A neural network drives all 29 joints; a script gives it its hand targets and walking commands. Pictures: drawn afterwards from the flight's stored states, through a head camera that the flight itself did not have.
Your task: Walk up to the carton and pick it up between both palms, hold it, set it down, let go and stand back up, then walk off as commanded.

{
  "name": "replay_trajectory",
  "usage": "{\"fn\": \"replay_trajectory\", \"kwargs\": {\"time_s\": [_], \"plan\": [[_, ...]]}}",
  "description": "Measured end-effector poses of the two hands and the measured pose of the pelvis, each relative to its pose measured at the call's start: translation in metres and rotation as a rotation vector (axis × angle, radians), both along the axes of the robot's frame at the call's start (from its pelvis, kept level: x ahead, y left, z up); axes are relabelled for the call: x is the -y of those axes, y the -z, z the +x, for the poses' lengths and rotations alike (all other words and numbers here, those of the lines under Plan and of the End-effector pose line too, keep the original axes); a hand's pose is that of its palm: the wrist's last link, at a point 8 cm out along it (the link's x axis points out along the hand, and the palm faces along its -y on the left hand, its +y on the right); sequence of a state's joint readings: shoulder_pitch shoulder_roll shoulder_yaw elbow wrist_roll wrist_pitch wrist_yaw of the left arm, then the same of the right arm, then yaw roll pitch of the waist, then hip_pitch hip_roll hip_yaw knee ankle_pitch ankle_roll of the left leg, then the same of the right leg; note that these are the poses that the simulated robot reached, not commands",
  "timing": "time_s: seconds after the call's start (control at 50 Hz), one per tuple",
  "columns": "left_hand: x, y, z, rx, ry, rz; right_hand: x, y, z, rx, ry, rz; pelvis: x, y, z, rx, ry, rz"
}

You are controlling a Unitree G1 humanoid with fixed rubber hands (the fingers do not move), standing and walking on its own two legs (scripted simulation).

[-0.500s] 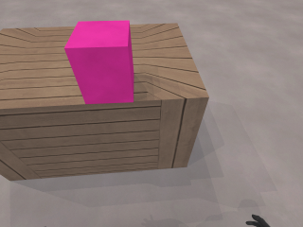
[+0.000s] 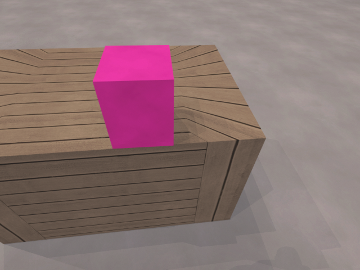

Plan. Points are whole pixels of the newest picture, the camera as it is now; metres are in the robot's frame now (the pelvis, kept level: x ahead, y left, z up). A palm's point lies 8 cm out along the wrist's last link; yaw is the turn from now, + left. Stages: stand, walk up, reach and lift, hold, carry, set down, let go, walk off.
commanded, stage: walk up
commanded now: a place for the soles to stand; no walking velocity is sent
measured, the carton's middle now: (140, 97) +0.63 +0.12 +0.06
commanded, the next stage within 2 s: none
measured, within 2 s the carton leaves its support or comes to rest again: neither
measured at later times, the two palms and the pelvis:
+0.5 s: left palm (0, 264) +0.19 +0.39 -0.07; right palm (283, 225) +0.27 -0.28 -0.10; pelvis +0.15 +0.04 +0.00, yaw +5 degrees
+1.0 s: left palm (22, 230) +0.28 +0.41 -0.12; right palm (247, 198) +0.36 -0.21 -0.12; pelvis +0.22 +0.09 -0.02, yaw +4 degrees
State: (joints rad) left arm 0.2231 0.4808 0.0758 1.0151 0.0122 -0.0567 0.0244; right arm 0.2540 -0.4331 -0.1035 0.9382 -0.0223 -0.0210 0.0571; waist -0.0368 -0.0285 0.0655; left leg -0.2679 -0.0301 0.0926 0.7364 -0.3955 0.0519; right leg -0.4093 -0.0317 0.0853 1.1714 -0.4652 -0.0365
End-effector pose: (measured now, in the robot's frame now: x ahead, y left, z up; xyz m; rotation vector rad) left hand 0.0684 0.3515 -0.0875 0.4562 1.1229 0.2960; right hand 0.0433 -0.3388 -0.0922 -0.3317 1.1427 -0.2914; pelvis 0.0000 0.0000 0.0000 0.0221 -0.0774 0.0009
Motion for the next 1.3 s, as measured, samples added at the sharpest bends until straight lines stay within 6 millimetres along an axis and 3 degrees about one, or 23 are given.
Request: {"fn": "replay_trajectory", "kwargs": {"time_s": [0.14, 0.24, 0.32, 0.48, 0.58, 0.64, 0.78, 0.88, 0.96, 1.06, 1.18, 1.3], "plan": [[0.022, -0.010, 0.079, 0.060, 0.094, -0.070, -0.018, 0.003, 0.000, -0.081, 0.004, 0.035, -0.007, -0.009, 0.040, 0.002, -0.003, 0.021], [0.029, -0.014, 0.124, 0.089, 0.116, -0.053, -0.015, 0.021, 0.031, -0.106, 0.008, 0.059, -0.007, -0.001, 0.076, 0.006, -0.008, -0.013], [0.017, -0.021, 0.136, 0.139, 0.069, -0.017, -0.025, 0.026, 0.083, -0.086, -0.039, 0.073, -0.008, 0.000, 0.101, 0.015, -0.026, -0.033], [-0.029, -0.024, 0.119, 0.096, -0.055, 0.028, -0.050, 0.012, 0.213, 0.040, -0.190, 0.048, -0.031, 0.000, 0.142, 0.024, -0.076, -0.068], [-0.064, -0.002, 0.117, 0.036, -0.097, 0.013, -0.079, 0.001, 0.280, 0.087, -0.269, 0.006, -0.057, 0.010, 0.171, 0.012, -0.098, -0.055], [-0.073, 0.017, 0.129, 0.004, -0.120, -0.025, -0.095, -0.002, 0.306, 0.117, -0.275, -0.031, -0.074, 0.016, 0.186, 0.008, -0.096, -0.022], [-0.068, 0.033, 0.169, -0.022, -0.079, -0.082, -0.117, -0.006, 0.320, 0.117, -0.229, -0.039, -0.087, 0.012, 0.209, -0.005, -0.096, -0.019], [-0.062, 0.041, 0.184, -0.062, -0.064, -0.090, -0.117, 0.010, 0.321, 0.103, -0.202, -0.035, -0.089, 0.019, 0.219, -0.010, -0.072, -0.016], [-0.060, 0.037, 0.198, -0.062, -0.052, -0.088, -0.123, 0.024, 0.321, 0.072, -0.163, 0.001, -0.089, 0.019, 0.223, -0.008, -0.064, -0.033], [-0.061, 0.027, 0.231, -0.016, -0.035, -0.087, -0.131, 0.030, 0.315, 0.034, -0.160, 0.036, -0.091, 0.014, 0.225, -0.019, -0.057, -0.018], [-0.059, 0.015, 0.261, 0.038, -0.009, -0.089, -0.127, 0.023, 0.312, 0.019, -0.138, 0.032, -0.087, 0.006, 0.229, -0.019, -0.044, -0.022], [-0.049, 0.007, 0.274, 0.038, 0.020, -0.106, -0.118, 0.010, 0.313, 0.029, -0.111, 0.029, -0.085, -0.005, 0.230, -0.018, -0.031, -0.014]]}}
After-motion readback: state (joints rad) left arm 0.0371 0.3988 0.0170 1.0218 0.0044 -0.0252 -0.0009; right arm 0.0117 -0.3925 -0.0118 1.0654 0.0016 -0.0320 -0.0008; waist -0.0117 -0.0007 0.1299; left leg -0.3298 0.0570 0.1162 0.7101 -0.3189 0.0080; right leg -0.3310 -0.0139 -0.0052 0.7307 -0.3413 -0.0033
